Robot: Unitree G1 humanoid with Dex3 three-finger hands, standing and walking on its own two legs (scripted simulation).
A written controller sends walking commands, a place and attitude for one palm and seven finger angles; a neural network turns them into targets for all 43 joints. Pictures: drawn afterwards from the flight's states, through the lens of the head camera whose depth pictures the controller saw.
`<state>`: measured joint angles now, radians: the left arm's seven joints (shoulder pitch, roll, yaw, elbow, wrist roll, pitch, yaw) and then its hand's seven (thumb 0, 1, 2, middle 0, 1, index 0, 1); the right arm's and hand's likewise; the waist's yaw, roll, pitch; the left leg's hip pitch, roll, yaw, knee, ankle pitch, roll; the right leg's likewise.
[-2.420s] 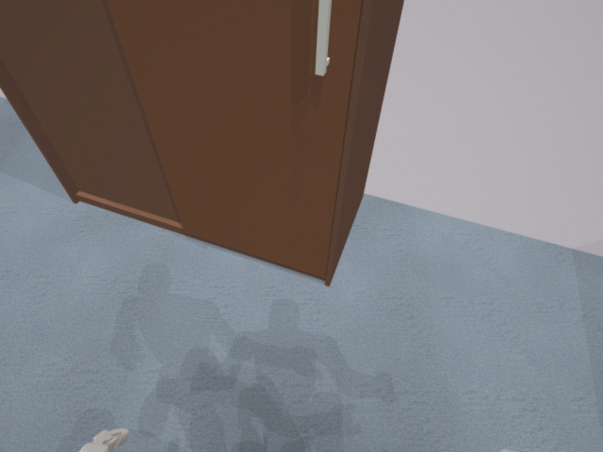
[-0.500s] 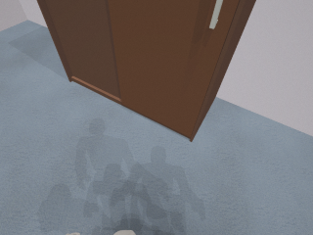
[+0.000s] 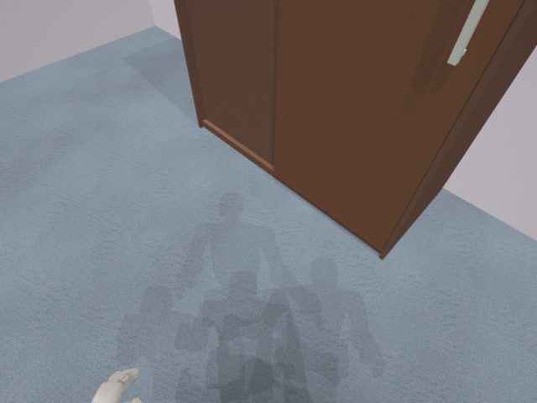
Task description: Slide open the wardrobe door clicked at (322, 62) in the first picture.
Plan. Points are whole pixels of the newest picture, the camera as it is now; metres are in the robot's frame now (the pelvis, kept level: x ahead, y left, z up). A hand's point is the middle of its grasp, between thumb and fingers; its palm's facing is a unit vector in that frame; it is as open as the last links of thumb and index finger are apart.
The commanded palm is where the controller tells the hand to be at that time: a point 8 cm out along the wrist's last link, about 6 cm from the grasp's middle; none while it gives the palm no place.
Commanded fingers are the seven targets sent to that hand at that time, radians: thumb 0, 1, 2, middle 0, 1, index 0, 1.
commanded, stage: walk to a spot facing it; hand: right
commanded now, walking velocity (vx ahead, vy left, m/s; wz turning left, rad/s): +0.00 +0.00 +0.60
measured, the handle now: out of the picture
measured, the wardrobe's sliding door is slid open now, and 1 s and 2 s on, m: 0.00 0.00 0.00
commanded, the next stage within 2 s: turn to face it in 1.58 s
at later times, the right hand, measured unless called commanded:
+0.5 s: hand out of the picture +0.13 -0.16 -0.16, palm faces -0.35 +0.91 -0.23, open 7.4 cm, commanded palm none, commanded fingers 0.00 -0.90 -0.90 0.20 0.30 0.20 0.30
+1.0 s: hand (334, 398) +0.16 -0.11 -0.19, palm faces -0.45 +0.88 -0.17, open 7.4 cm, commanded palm none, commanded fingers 0.00 -0.90 -0.90 0.20 0.30 0.20 0.30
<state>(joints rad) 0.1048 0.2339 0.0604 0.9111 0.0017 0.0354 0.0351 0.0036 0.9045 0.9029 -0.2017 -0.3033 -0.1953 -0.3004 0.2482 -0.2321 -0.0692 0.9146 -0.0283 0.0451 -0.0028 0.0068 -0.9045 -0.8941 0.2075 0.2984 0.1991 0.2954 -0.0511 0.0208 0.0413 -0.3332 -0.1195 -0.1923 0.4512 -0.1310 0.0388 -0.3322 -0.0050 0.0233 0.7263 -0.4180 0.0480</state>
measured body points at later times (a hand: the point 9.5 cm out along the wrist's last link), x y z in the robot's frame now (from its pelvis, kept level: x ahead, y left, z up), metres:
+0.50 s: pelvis -0.02 +0.00 -0.01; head +0.01 +0.02 +0.44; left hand -0.10 +0.24 -0.16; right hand +0.15 -0.21 -0.14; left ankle -0.07 +0.11 -0.73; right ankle -0.02 -0.13 -0.74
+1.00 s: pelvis +0.14 +0.08 -0.01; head +0.17 +0.08 +0.43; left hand +0.13 +0.35 -0.14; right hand +0.19 -0.15 -0.17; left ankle -0.06 +0.10 -0.74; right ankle +0.31 +0.05 -0.72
